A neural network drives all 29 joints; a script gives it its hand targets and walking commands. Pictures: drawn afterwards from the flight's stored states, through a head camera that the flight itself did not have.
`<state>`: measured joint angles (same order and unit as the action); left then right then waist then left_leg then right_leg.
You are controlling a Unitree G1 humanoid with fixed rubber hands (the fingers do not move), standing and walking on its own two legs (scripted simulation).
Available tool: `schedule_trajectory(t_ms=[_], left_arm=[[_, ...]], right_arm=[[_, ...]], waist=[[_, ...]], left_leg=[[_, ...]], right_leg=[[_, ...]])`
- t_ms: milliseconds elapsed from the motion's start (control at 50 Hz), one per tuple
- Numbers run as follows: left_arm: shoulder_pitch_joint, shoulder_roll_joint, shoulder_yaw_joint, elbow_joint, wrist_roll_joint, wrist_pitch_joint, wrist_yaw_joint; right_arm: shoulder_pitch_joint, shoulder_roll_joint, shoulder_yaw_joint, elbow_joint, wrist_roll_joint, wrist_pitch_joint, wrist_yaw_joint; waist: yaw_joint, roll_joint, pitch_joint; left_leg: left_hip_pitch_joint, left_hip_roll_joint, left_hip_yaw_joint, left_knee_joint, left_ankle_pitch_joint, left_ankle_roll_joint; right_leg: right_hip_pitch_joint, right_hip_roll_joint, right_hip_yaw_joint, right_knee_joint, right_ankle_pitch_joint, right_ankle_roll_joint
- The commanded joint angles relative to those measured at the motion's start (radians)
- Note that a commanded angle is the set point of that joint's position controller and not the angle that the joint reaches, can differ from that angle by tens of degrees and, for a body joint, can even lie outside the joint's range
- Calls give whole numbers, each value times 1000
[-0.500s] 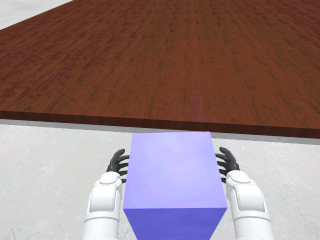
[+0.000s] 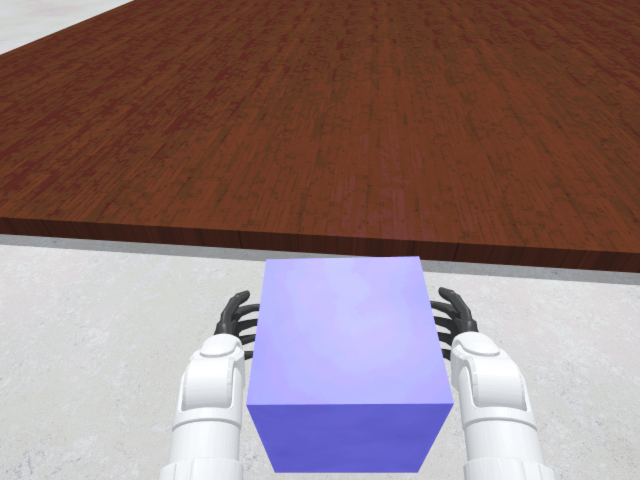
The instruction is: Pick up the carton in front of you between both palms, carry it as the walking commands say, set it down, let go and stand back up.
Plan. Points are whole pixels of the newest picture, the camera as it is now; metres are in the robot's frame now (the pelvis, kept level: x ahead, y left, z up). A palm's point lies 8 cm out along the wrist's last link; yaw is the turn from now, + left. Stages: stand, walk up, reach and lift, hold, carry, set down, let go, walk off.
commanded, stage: hold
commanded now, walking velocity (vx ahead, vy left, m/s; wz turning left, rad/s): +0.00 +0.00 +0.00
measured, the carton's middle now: (344, 369) +0.30 +0.00 -0.02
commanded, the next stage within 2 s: carry in 0.52 s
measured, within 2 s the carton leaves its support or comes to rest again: neither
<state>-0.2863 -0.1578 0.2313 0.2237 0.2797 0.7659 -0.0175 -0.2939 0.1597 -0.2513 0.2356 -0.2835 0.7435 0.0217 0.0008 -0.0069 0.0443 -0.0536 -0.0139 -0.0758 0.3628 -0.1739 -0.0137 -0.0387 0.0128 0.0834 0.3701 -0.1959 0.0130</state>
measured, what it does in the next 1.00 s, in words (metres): walks ahead: left foot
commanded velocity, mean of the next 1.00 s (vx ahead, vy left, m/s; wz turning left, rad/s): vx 0.26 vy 0.00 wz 0.00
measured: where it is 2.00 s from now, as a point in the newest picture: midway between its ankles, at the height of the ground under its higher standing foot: (351, 376)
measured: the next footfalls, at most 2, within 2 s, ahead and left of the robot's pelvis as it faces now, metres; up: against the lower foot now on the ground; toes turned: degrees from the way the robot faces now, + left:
left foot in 0.98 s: +0.20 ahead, +0.09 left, +0.00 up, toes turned +8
right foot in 1.36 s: +0.51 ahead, -0.15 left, +0.00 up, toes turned -15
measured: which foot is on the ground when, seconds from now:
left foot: down 0.00-0.76, up 0.78-0.96, down 0.98-1.00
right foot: down 0.00-0.98, up 1.00-1.00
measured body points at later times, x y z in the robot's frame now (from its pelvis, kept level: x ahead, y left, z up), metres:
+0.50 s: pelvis +0.01 +0.00 +0.00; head -0.03 +0.00 +0.45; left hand +0.30 +0.15 +0.04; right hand +0.31 -0.15 +0.04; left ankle +0.03 +0.13 -0.75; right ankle +0.02 -0.13 -0.75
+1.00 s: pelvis +0.14 -0.01 -0.01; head +0.12 +0.00 +0.44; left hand +0.41 +0.15 +0.07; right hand +0.42 -0.16 +0.08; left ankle +0.17 +0.08 -0.75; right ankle +0.02 -0.13 -0.74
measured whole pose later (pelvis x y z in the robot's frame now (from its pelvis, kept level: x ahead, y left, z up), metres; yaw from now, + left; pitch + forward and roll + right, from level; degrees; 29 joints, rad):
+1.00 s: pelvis +0.14 -0.01 -0.01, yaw -2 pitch +5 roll +2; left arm -0.13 -0.13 0.11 -0.33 0.11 1.16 0.09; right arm -0.16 0.14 -0.10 -0.28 -0.11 1.12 -0.07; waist 0.02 -0.04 -0.16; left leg -0.35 0.00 0.20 0.45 -0.17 0.03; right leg -0.18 -0.07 -0.02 0.55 -0.43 0.01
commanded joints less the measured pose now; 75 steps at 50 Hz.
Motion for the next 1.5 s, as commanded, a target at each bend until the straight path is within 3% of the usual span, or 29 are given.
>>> schedule_trajectory(t_ms=[0, 480, 500, 540, 560, 640, 680, 720, 760, 780, 820, 880, 920, 940, 960, 980, 1000, 1020, 1060, 1100, 1160, 1280, 1320, 1340, 1360, 1380, 1400, 1440, 1480], left_arm=[[-477, -890, -539, -45, -243, -35, -211], [-404, -860, -559, -113, -257, -30, -204], [-451, -879, -573, -88, -269, -25, -207], [-467, -884, -609, -122, -305, -21, -206], [-484, -888, -628, -146, -319, -17, -204], [-477, -873, -716, -241, -386, 39, -189], [-476, -856, -756, -285, -425, 92, -183], [-482, -839, -785, -329, -458, 152, -172], [-409, -789, -778, -342, -462, 214, -156], [-395, -781, -777, -375, -462, 238, -145], [-401, -791, -795, -467, -487, 285, -128], [-373, -822, -837, -578, -536, 343, -126], [-313, -835, -847, -602, -553, 377, -135], [-278, -834, -849, -610, -557, 391, -140], [-253, -824, -845, -613, -560, 404, -145], [-271, -814, -848, -636, -572, 422, -151], [-343, -791, -861, -668, -590, 438, -156], [-398, -797, -864, -682, -607, 447, -161], [-415, -809, -855, -669, -631, 458, -162], [-404, -813, -844, -650, -623, 465, -152], [-345, -811, -819, -600, -582, 474, -133], [-341, -824, -799, -585, -543, 478, -120], [-330, -833, -795, -579, -540, 474, -123], [-320, -834, -793, -573, -538, 471, -127], [-303, -817, -784, -568, -526, 467, -130], [-297, -837, -787, -541, -527, 457, -133], [-306, -867, -799, -570, -541, 450, -137], [-348, -937, -826, -616, -561, 426, -144], [-373, -963, -850, -644, -582, 407, -149]], right_arm=[[-459, 882, 536, -22, 239, -18, 219], [-376, 873, 559, -86, 254, -8, 204], [-423, 876, 577, -76, 273, -4, 206], [-420, 884, 609, -104, 300, 1, 203], [-436, 887, 629, -132, 311, 6, 200], [-407, 878, 713, -218, 355, 62, 172], [-403, 850, 747, -282, 380, 115, 157], [-419, 825, 783, -335, 417, 179, 149], [-427, 807, 815, -373, 459, 245, 145], [-452, 813, 838, -403, 494, 272, 148], [-444, 842, 868, -445, 555, 311, 152], [-363, 858, 872, -515, 580, 360, 143], [-291, 857, 860, -551, 563, 391, 133], [-257, 850, 854, -565, 552, 404, 128], [-211, 834, 846, -574, 535, 416, 123], [-169, 829, 834, -566, 518, 427, 119], [-217, 837, 829, -574, 515, 432, 116], [-275, 841, 827, -615, 528, 442, 113], [-343, 846, 833, -646, 557, 463, 110], [-366, 843, 840, -650, 580, 479, 112], [-343, 829, 843, -610, 600, 497, 126], [-348, 829, 839, -582, 602, 503, 148], [-356, 833, 846, -594, 598, 502, 148], [-349, 824, 846, -598, 594, 500, 148], [-353, 824, 851, -607, 591, 502, 149], [-370, 834, 856, -622, 592, 503, 150], [-367, 857, 861, -611, 590, 493, 153], [-374, 911, 871, -629, 593, 465, 157], [-357, 949, 886, -628, 587, 441, 151]], waist=[[0, 7, -226], [1, 2, -226], [0, 26, -273], [-1, 25, -246], [-2, 31, -224], [-9, 121, -315], [-6, 144, -318], [0, 48, -268], [24, -245, -234], [35, -251, -194], [36, -139, -260], [25, -170, -341], [10, -148, -360], [3, -102, -393], [-11, -1, -448], [-27, 252, -462], [-26, 271, -405], [-26, 180, -355], [-24, 51, -338], [-25, 77, -314], [-20, 108, -298], [-20, 174, -242], [2, 133, -305], [16, 84, -373], [31, -120, -442], [29, -315, -475], [23, -218, -455], [16, -45, -445], [12, -53, -437]], left_leg=[[83, -80, 16, -54, 95, 2], [92, -85, 12, -55, 162, 4], [-12, 106, 38, 28, 32, 15], [-118, 102, -22, -40, -425, 26], [-145, 106, -36, -46, -550, 30], [-115, 190, -139, -93, -418, 82], [-169, 207, -151, -105, -493, 108], [-311, 139, -16, 26, -458, 67], [-607, 26, 178, 391, -320, -2], [-710, 42, 177, 395, -372, 2], [-681, 59, 164, 359, -348, 12], [-491, 5, 240, 206, -194, 4], [-233, -19, 299, 22, -44, 1], [-6, -4, 285, -20, 10, 9], [220, 116, 144, -44, -72, 39], [364, 375, -257, -130, -215, 141], [356, 481, -442, -143, -183, 255], [285, 486, -411, -135, -127, 274], [183, 424, -246, -174, -138, 214], [132, 361, -94, -222, -92, 167], [114, 296, 52, -210, 70, 150], [36, 261, 196, -121, 249, 99], [-37, 212, 292, 106, 382, 59], [-147, 179, 312, 297, 328, 32], [-355, 111, 298, 598, 81, -19], [-596, 9, 215, 829, -276, -30], [-656, 72, 111, 933, -284, 8], [-642, 146, 80, 919, -190, 36], [-582, 165, 93, 802, -105, 37]], right_leg=[[-12, 82, -25, -72, 99, -6], [13, 83, -16, -73, 176, 2], [-108, -102, -16, 2, 49, -12], [-199, -73, 8, -23, -392, -17], [-253, -65, 8, -13, -495, -18], [-270, -5, -124, 188, -195, -9], [-242, 2, -160, 115, -230, -17], [-140, -69, -61, -15, -298, -39], [51, -312, 331, -177, -338, -148], [97, -364, 405, -175, -176, -204], [142, -348, 305, -134, 36, -208], [103, -261, 96, -98, 131, -147], [-42, -207, -34, -17, 79, -111], [-184, -179, -92, 81, 100, -84], [-352, -143, -146, 248, 24, -49], [-610, -57, -237, 512, -205, -3], [-767, -43, -174, 629, -329, -22], [-808, -99, -119, 725, -334, -39], [-774, -149, -107, 710, -237, -39], [-716, -143, -154, 569, -139, -19], [-642, -109, -213, 378, -41, 0], [-405, -57, -320, 153, 120, -26], [-147, 6, -392, 105, 59, -40], [57, -35, -337, 108, 7, -44], [218, -300, 93, -40, -254, -122], [341, -475, 447, -176, -243, -233], [309, -467, 399, -168, -99, -232], [198, -403, 198, -121, 108, -183], [119, -356, 45, -140, 161, -134]])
